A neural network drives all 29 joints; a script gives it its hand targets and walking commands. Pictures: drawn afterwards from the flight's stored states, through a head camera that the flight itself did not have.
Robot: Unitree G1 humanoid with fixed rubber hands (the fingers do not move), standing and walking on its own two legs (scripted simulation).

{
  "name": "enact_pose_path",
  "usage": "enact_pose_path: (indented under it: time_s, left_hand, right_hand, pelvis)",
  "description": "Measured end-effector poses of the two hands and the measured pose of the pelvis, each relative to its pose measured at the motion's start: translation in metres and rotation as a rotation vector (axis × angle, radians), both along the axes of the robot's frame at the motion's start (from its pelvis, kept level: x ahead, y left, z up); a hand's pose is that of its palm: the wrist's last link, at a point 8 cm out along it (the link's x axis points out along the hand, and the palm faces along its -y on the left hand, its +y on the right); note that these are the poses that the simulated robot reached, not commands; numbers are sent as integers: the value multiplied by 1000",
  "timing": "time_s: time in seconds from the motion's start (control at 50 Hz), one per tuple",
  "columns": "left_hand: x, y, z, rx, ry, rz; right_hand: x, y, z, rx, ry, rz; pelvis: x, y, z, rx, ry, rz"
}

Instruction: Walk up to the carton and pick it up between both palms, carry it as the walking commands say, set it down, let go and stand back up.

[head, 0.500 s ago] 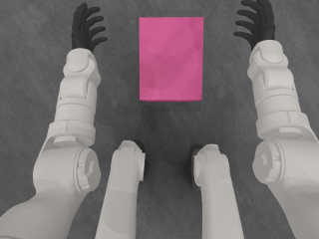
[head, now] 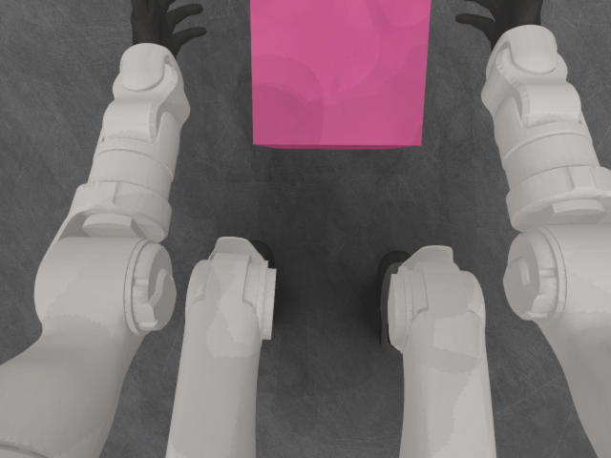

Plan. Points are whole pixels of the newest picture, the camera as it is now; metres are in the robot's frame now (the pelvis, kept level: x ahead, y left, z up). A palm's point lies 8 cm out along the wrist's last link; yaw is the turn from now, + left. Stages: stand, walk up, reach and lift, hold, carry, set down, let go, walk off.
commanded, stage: reach and lift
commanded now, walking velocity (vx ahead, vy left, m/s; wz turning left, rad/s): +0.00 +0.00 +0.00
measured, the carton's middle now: (334, 60) +0.54 +0.00 -0.30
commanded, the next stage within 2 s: none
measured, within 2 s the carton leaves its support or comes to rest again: leaves its support in 1.42 s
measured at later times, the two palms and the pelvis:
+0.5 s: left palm (180, 54) +0.52 +0.18 -0.23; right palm (485, 41) +0.54 -0.17 -0.23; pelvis +0.00 +0.00 -0.05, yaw +0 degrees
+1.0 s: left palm (212, 54) +0.53 +0.15 -0.23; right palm (458, 41) +0.54 -0.14 -0.23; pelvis -0.01 +0.00 -0.05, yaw +0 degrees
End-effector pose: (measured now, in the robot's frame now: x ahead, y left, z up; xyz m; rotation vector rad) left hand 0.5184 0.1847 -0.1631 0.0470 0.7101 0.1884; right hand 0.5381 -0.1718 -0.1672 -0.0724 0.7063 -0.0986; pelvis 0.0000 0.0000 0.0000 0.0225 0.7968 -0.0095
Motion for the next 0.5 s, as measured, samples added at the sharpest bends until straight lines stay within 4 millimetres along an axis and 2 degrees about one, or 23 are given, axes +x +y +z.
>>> enact_pose_path:
  time_s: [0.18, 0.28, 0.5]
  left_hand:
    - [-2, 0, -48, -11, 25, -7]
    - [-2, 0, -66, -9, 37, -10]
    - [7, 0, -62, -10, 16, -9]
  right_hand:
    - [-1, 2, -46, 7, 22, 7]
    - [-1, 3, -62, 14, 24, 6]
    - [5, 1, -60, 11, 7, 13]
  pelvis:
    - [-5, 0, -30, -1, -48, 2]
    - [-7, 2, -42, -2, -92, -3]
    - [-4, 1, -50, -1, -102, -3]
